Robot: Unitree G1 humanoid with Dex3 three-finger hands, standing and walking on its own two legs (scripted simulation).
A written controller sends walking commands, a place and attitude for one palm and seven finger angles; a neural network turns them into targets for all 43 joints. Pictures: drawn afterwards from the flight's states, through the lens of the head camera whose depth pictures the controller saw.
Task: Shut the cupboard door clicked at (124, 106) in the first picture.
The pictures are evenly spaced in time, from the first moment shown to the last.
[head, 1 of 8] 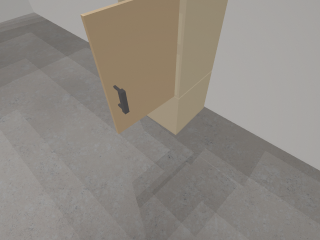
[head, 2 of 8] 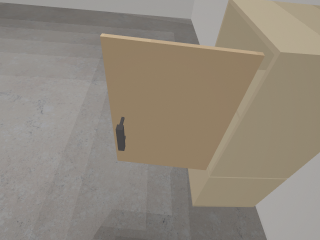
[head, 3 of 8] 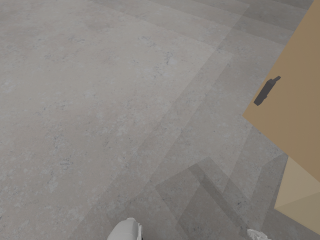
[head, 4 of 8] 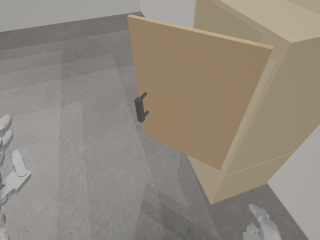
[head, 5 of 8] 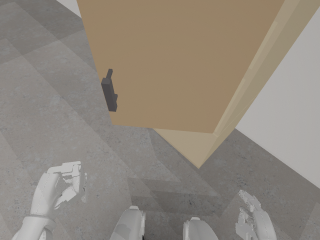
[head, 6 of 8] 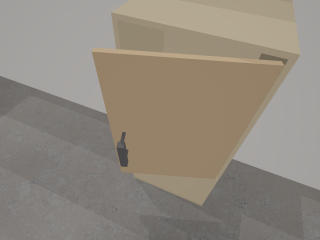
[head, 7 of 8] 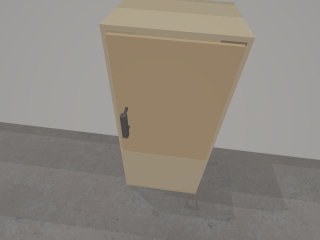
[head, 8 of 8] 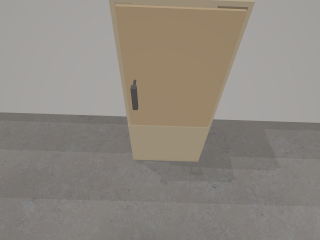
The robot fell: no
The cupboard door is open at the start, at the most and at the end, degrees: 85 85 0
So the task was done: yes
